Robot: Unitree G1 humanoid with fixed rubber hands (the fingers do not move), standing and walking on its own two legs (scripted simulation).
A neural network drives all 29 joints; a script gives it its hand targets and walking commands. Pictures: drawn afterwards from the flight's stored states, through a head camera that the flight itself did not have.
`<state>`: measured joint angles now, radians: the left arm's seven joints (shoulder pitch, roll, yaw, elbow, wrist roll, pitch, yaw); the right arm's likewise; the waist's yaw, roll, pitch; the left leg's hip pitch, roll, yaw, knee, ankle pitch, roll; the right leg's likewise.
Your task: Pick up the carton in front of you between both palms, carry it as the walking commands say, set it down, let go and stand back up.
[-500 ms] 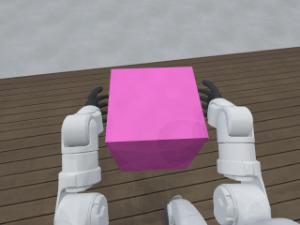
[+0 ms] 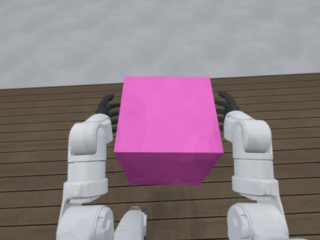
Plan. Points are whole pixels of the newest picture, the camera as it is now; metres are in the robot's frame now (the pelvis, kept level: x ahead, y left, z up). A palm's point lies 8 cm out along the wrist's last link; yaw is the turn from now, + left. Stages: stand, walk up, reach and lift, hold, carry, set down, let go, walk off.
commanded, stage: carry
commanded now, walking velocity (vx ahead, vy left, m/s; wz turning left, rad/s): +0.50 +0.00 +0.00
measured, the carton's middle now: (166, 136) +0.36 +0.02 +0.01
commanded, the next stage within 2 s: none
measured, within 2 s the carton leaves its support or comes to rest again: neither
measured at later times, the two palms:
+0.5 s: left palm (129, 61) +0.66 +0.16 +0.03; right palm (214, 62) +0.64 -0.14 +0.04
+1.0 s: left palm (138, 31) +0.94 +0.16 -0.02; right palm (203, 28) +0.96 -0.14 -0.02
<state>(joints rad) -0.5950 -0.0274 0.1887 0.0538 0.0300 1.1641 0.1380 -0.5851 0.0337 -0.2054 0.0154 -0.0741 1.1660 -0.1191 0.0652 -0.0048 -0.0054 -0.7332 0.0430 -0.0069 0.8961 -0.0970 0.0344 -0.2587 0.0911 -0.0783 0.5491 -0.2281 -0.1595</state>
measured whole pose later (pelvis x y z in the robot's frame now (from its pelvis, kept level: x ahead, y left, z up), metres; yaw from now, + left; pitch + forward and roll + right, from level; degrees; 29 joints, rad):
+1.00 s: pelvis +0.60 -0.01 -0.11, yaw +1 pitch +5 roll +2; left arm -0.61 -0.02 0.19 0.12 0.04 1.19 0.14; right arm -0.63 0.02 -0.20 0.12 -0.07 1.18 -0.12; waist 0.05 -0.01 -0.01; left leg -0.71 0.05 -0.03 1.06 -0.27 0.02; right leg -0.36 0.09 -0.09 0.57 -0.15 -0.16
